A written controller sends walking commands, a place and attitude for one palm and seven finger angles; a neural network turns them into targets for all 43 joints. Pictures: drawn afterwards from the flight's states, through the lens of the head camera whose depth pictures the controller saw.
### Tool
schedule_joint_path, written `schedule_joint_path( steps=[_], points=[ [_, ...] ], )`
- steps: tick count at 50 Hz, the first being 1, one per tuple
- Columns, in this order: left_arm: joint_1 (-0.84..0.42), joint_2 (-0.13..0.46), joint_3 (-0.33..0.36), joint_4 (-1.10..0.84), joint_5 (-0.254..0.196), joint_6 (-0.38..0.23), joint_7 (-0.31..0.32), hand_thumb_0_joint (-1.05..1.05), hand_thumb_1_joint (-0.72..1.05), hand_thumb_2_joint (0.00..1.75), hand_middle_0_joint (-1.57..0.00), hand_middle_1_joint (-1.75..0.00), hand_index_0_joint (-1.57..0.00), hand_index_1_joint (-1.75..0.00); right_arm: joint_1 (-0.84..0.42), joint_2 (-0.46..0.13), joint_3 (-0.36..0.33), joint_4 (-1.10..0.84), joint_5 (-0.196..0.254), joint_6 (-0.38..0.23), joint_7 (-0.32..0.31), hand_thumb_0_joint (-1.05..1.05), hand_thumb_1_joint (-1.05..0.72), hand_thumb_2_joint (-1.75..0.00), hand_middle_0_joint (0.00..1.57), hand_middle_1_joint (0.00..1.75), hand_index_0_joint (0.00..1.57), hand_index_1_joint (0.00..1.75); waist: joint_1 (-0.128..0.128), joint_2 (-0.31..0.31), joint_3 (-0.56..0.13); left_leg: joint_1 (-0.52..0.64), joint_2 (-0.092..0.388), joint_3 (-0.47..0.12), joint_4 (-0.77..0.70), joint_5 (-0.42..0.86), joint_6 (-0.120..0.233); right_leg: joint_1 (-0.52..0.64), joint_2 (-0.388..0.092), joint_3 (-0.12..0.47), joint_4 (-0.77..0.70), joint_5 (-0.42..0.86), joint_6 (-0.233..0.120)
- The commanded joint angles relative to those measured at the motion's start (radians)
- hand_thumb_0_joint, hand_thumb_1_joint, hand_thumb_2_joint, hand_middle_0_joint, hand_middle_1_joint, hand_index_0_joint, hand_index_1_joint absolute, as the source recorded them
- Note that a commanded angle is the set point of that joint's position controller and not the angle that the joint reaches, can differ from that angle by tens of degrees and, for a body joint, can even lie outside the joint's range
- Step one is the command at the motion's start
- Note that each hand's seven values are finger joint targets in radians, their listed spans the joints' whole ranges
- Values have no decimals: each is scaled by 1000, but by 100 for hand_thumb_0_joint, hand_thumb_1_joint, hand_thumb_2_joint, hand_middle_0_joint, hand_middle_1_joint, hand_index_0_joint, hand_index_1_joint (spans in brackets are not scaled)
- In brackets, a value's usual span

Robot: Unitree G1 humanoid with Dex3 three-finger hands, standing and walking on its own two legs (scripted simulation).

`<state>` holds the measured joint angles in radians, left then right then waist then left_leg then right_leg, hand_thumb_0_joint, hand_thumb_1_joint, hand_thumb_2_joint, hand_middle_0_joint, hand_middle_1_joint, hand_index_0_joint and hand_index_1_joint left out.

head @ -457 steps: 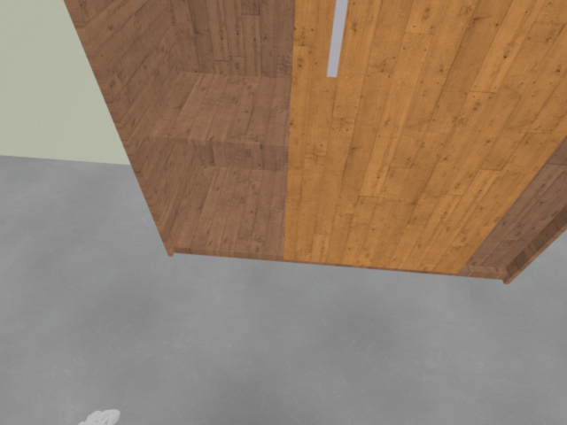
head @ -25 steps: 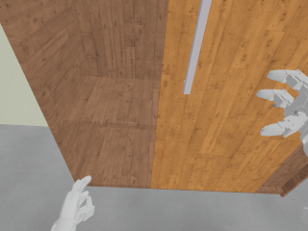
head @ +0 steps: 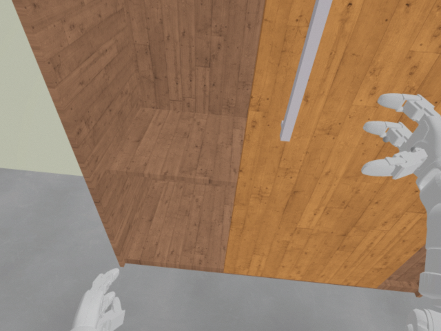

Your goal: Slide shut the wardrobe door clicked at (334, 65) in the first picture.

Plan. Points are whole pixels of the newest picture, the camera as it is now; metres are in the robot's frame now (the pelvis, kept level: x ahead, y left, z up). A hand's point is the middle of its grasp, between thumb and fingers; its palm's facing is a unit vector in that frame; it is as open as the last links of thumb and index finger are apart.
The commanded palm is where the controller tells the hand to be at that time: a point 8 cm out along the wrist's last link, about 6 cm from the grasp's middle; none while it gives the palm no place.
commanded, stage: move the hooked fingers beside the handle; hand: right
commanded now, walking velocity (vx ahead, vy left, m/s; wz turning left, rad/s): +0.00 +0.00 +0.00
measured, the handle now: (302, 67) +0.54 -0.14 +0.27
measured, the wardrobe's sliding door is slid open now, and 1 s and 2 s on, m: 0.47 0.47 0.47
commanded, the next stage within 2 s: feel for the door with the fingertips in 1.56 s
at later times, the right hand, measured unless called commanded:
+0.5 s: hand (353, 117) +0.41 -0.21 +0.24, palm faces +0.10 +1.00 -0.01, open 14.0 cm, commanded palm +0.40 -0.26 +0.23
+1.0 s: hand (341, 104) +0.45 -0.20 +0.24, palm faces +0.10 +1.00 +0.01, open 14.0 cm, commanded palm +0.44 -0.25 +0.23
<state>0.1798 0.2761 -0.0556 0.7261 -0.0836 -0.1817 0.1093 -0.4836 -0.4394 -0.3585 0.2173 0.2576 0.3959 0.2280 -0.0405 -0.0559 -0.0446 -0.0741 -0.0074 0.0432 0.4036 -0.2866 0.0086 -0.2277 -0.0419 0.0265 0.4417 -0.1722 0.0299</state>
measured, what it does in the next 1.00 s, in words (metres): stands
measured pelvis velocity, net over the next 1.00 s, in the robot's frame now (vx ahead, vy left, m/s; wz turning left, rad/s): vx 0.01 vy -0.01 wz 0.04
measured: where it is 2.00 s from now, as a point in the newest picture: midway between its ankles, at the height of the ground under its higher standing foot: outside the picture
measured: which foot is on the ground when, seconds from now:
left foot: down 0.00-1.00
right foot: down 0.00-1.00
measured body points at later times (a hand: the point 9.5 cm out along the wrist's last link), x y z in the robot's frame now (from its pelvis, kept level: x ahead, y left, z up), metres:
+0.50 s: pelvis +0.00 -0.01 +0.00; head -0.02 +0.00 +0.45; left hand +0.14 +0.24 -0.10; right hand +0.40 -0.26 +0.24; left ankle -0.04 +0.11 -0.74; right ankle +0.04 -0.14 -0.74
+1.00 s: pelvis +0.01 -0.01 +0.00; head +0.00 +0.00 +0.45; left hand +0.07 +0.26 -0.12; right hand +0.44 -0.26 +0.24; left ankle -0.04 +0.11 -0.74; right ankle +0.04 -0.14 -0.74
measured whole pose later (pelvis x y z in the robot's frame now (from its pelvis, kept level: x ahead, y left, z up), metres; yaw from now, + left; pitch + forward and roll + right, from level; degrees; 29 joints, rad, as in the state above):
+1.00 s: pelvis +0.01 -0.01 +0.00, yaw +2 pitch +2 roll +1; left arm 0.35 0.28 0.00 0.76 -0.06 -0.13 0.07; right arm -0.82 -0.44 -0.34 0.70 0.15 0.21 0.13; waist 0.05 -0.05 -0.06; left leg -0.14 -0.01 0.01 0.38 -0.27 0.00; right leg -0.30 -0.05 -0.01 0.45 -0.18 0.02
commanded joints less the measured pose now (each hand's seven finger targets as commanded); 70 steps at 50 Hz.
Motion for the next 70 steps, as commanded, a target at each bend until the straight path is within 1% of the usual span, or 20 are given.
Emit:
schedule_joint_path(
  steps=[1, 3, 7, 9, 16, 18, 21, 28, 30, 32, 34, 37, 42, 44, 50, 53, 54, 63, 66, 70],
  points=[
    [-143, 123, 46, -151, 4, -58, 10, 0, 90, 90, -20, -30, -20, -30, -458, -258, -72, -178, 10, -82, -5, 0, 50, -30, 30, 120, 30, 120, 6, 25, -222, -99, -38, -2, -62, 331, -5, 203, 70, -32, -6, 195, -62],
    [-142, 122, 46, -156, 8, -55, 7, 0, 90, 90, -20, -30, -20, -30, -451, -258, -75, -188, 3, -86, -12, 0, 50, -30, 30, 120, 30, 120, -3, 6, -242, -83, -38, -1, -58, 344, -2, 207, 71, -37, -1, 214, -61],
    [-123, 124, 49, -142, 5, -43, 12, 0, 90, 90, -20, -30, -20, -30, -507, -265, -68, -94, -7, -85, -20, 0, 50, -30, 30, 120, 30, 120, 18, 36, -201, -114, -38, -4, -66, 313, -5, 185, 67, -37, -7, 181, -63],
    [-117, 121, 50, -145, 6, -44, 9, 0, 90, 90, -20, -30, -20, -30, -566, -232, -22, -116, -15, -100, -24, 0, 50, -30, 30, 120, 30, 120, 29, -2, -225, -117, -38, -4, -68, 307, -2, 203, 68, -35, -7, 184, -62],
    [-86, 122, 53, -122, 9, -40, 8, 0, 90, 90, -20, -30, -20, -30, -658, -187, 19, -25, -26, -130, -53, 0, 50, -30, 30, 120, 30, 120, 43, 5, -235, -136, -46, 1, -76, 277, 3, 221, 65, -24, -13, 176, -60],
    [-69, 131, 55, -106, 15, -33, 9, 0, 90, 90, -20, -30, -20, -30, -663, -242, -28, 42, -37, -131, -70, 0, 50, -30, 30, 120, 30, 120, 34, 27, -225, -125, -47, 2, -83, 258, 5, 193, 63, -26, -17, 161, -60],
    [-58, 121, 58, -110, 13, -26, 4, 0, 90, 90, -20, -30, -20, -30, -728, -190, 24, 61, -54, -141, -83, 0, 50, -30, 30, 120, 30, 120, 52, 20, -237, -135, -45, 1, -80, 273, 3, 208, 61, -27, -18, 173, -62],
    [0, 126, 68, -91, 23, -17, -6, 0, 90, 90, -20, -30, -20, -30, -812, -193, 21, 174, -77, -188, -109, 0, 50, -30, 30, 120, 30, 120, 63, 25, -247, -135, -53, 3, -81, 282, 4, 192, 63, -26, -12, 180, -62],
    [23, 132, 74, -85, 25, -10, -6, 0, 90, 90, -20, -30, -20, -30, -825, -239, -13, 232, -90, -196, -115, 0, 50, -30, 30, 120, 30, 120, 70, 51, -252, -135, -52, 1, -77, 277, 1, 174, 58, -27, -14, 170, -63],
    [39, 128, 78, -89, 24, -10, -12, 0, 90, 90, -20, -30, -20, -30, -871, -206, 21, 236, -101, -218, -114, 0, 50, -30, 30, 120, 30, 120, 81, 27, -267, -143, -53, 2, -72, 290, 3, 191, 57, -26, -11, 185, -62],
    [51, 131, 83, -91, 27, -12, -18, 0, 90, 90, -20, -30, -20, -30, -879, -218, 6, 225, -104, -238, -120, 0, 50, -30, 30, 120, 30, 120, 76, 3, -315, -127, -55, 1, -65, 319, 6, 209, 59, -26, -1, 215, -63],
    [80, 137, 90, -78, 28, -9, -18, 0, 90, 90, -20, -30, -20, -30, -891, -238, -11, 302, -104, -246, -114, 0, 50, -30, 30, 120, 30, 120, 84, 47, -290, -136, -58, -1, -63, 326, 0, 178, 58, -33, 3, 204, -66],
    [109, 140, 97, -93, 29, -4, -27, 0, 90, 90, -20, -30, -20, -30, -869, -277, -35, 300, -125, -269, -104, 0, 50, -30, 30, 120, 30, 120, 72, 9, -320, -113, -59, -2, -53, 364, 3, 178, 58, -40, 7, 236, -66],
    [102, 138, 101, -105, 27, -7, -31, 0, 90, 90, -20, -30, -20, -30, -832, -254, -28, 246, -113, -277, -98, 0, 50, -30, 30, 120, 30, 120, 65, -3, -352, -94, -61, -2, -49, 398, 4, 207, 55, -41, 13, 274, -67],
    [95, 142, 98, -93, 18, -1, -25, 0, 90, 90, -20, -30, -20, -30, -854, -228, 0, 276, -100, -232, -96, 0, 50, -30, 30, 120, 30, 120, 91, 36, -231, -160, -66, 0, -74, 305, -4, 151, 55, -45, -1, 177, -70],
    [98, 142, 97, -91, 25, -4, -26, 0, 90, 90, -20, -30, -20, -30, -911, -254, -9, 230, -113, -249, -114, 0, 50, -30, 30, 120, 30, 120, 92, -15, -272, -160, -66, -2, -73, 290, 2, 179, 56, -41, 7, 185, -68],
    [95, 134, 96, -93, 24, -6, -28, 0, 90, 90, -20, -30, -20, -30, -924, -214, 22, 219, -115, -257, -115, 0, 50, -30, 30, 120, 30, 120, 98, -36, -289, -166, -65, -2, -67, 300, 3, 201, 55, -37, 11, 198, -67],
    [107, 139, 92, -83, 27, -1, -29, 0, 90, 90, -20, -30, -20, -30, -927, -258, -12, 360, -126, -270, -115, 0, 50, -30, 30, 120, 30, 120, 89, 15, -295, -153, -59, -5, -60, 311, 1, 167, 59, -38, 18, 185, -70],
    [107, 133, 89, -88, 26, 3, -30, 0, 90, 90, -20, -30, -20, -30, -960, -209, 31, 375, -118, -276, -106, 0, 50, -30, 30, 120, 30, 120, 105, 32, -277, -166, -57, -5, -59, 322, -2, 162, 59, -35, 17, 185, -70],
    [120, 141, 92, -91, 28, 9, -29, 0, 90, 90, -20, -30, -20, -30, -938, -281, -30, 402, -121, -288, -101, 0, 50, -30, 30, 120, 30, 120, 92, 62, -302, -137, -52, -12, -47, 366, -5, 147, 58, -42, 23, 206, -74]
  ],
)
